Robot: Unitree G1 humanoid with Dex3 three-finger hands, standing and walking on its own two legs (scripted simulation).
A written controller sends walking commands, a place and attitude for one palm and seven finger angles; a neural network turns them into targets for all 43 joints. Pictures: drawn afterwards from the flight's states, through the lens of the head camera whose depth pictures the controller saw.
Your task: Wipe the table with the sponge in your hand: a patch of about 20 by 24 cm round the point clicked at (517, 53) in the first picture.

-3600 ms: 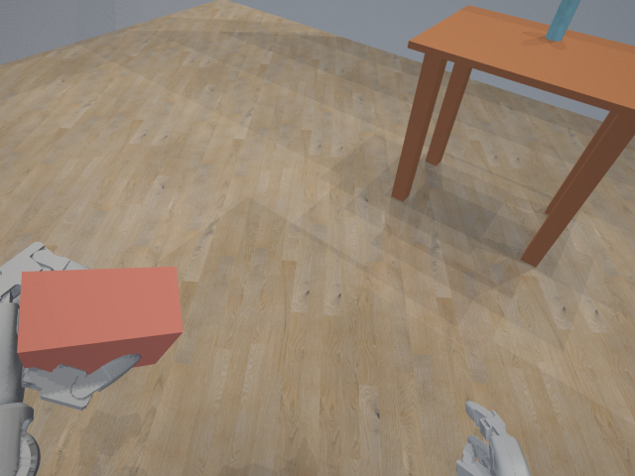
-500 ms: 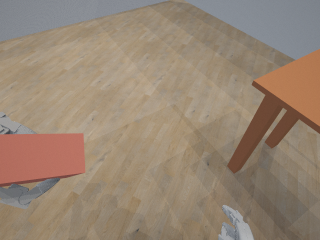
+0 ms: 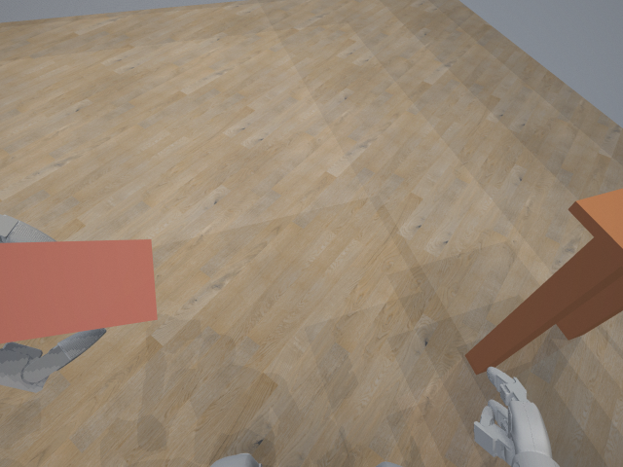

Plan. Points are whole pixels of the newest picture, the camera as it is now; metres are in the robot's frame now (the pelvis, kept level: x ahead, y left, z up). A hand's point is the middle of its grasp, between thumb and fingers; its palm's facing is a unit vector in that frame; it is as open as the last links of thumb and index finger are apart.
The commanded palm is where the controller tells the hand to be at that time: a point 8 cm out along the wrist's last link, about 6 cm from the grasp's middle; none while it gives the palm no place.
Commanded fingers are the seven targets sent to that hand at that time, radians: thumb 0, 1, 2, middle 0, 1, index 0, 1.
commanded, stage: turn to face it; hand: left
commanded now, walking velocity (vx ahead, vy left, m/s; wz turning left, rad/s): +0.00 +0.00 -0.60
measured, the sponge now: (83, 293) +0.23 +0.21 +0.18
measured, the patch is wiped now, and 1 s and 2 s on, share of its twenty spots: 0.00 0.00 0.00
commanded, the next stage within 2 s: none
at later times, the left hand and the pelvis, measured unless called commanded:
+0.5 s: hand (141, 325) +0.21 +0.16 +0.18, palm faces +0.35 -0.87 -0.35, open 10.0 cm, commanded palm +0.15 +0.20 +0.20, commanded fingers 0.00 0.10 1.30 -1.20 -1.60 -1.20 -1.60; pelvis -0.04 -0.06 +0.01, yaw -6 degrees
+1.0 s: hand (233, 372) +0.17 +0.07 +0.19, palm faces +0.06 -0.91 -0.42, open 10.0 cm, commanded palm +0.14 +0.13 +0.20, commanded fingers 0.00 0.10 1.30 -1.20 -1.60 -1.20 -1.60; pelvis -0.12 -0.06 +0.01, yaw -25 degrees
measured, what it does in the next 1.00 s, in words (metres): walks backwards, turning right: right foot, then left foot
